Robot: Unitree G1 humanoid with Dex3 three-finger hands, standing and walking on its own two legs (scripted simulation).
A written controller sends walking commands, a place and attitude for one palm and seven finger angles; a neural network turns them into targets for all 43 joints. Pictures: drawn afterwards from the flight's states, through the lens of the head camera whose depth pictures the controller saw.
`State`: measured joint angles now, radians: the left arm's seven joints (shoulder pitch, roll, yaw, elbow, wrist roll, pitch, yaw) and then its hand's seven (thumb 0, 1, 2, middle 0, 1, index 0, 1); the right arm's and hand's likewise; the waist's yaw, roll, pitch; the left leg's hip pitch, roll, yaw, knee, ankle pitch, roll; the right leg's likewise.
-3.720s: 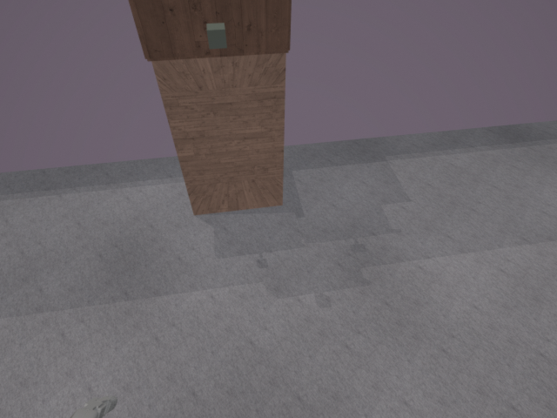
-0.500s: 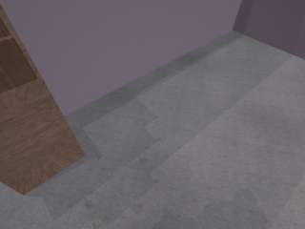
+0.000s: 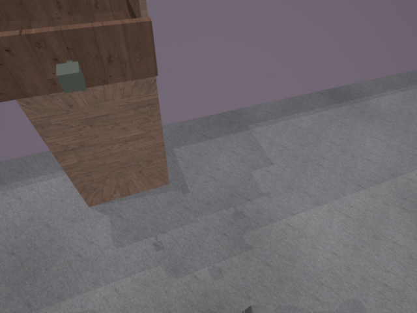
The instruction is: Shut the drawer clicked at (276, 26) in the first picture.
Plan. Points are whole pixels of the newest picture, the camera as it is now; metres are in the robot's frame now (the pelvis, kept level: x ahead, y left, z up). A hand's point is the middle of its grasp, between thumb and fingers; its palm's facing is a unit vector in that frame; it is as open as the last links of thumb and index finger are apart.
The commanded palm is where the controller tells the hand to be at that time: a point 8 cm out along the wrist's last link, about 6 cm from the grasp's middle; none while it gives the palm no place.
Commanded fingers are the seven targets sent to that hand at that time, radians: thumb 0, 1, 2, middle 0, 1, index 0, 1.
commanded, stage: turn to face it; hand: left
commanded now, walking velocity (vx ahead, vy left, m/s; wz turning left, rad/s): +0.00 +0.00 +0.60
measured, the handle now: (70, 72) +0.55 +0.33 +0.14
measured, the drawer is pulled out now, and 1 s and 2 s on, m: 0.19 0.19 0.19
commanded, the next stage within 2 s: take the last steps up to it in 0.46 s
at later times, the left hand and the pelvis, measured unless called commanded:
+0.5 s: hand out of the picture -0.03 +0.14 -0.15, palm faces +0.32 -0.91 -0.27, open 7.4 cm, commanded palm none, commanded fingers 0.00 0.90 0.90 -0.20 -0.30 -0.20 -0.30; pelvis -0.03 -0.06 +0.00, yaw +18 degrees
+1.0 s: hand out of the picture -0.05 +0.19 -0.18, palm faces +0.36 -0.92 -0.17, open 7.4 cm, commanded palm none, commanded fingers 0.00 0.90 0.90 -0.20 -0.30 -0.20 -0.30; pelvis +0.00 +0.00 +0.00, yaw +20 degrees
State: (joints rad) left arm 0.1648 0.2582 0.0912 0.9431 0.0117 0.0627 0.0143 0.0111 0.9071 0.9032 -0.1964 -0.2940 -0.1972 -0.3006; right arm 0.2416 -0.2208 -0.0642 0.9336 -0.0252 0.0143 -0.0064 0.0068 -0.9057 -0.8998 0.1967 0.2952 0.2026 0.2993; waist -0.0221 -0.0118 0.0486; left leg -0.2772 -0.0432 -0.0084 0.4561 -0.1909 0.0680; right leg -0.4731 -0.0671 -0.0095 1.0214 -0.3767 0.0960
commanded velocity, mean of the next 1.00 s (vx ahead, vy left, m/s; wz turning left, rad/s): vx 0.14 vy -0.04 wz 0.20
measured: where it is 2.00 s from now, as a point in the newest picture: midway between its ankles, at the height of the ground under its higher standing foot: (205, 309)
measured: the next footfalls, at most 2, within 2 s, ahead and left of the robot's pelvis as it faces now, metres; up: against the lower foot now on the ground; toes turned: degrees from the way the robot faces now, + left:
right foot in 0.22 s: +0.04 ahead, -0.16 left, +0.00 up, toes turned +7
left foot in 0.66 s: -0.07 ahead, +0.08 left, +0.00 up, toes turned +24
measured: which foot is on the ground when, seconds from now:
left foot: down 0.00-0.22, up 0.24-0.64, down 0.66-1.00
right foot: up 0.00-0.20, down 0.22-0.66, up 0.68-1.00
